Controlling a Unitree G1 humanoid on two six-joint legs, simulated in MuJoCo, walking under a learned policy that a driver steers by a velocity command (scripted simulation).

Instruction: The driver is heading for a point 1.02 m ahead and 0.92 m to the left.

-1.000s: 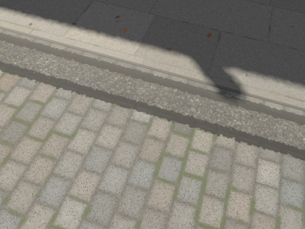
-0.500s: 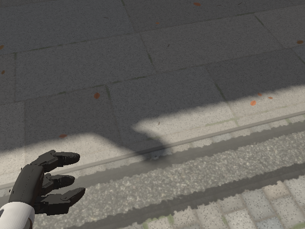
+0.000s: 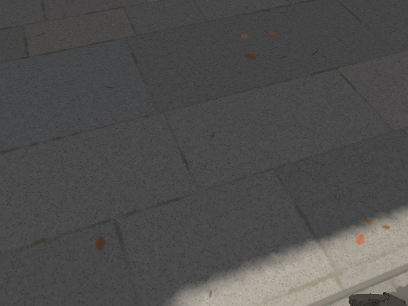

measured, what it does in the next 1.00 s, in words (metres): walks ahead, turning left: right foot, then left foot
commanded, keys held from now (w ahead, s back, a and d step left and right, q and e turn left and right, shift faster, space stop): w+q+shift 1.00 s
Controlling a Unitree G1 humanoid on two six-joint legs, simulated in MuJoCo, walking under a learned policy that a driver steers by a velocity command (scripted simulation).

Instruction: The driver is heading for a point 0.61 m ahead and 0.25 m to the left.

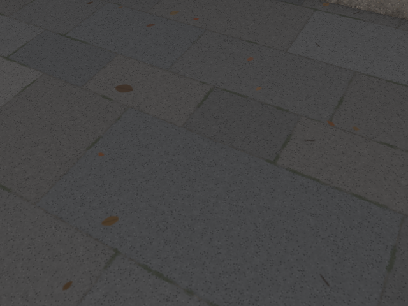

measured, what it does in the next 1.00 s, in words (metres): walks ahead, turning left: right foot, then left foot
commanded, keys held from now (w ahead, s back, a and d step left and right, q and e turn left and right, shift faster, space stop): w+q+shift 0.54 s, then w+shift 0.14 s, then shift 0.32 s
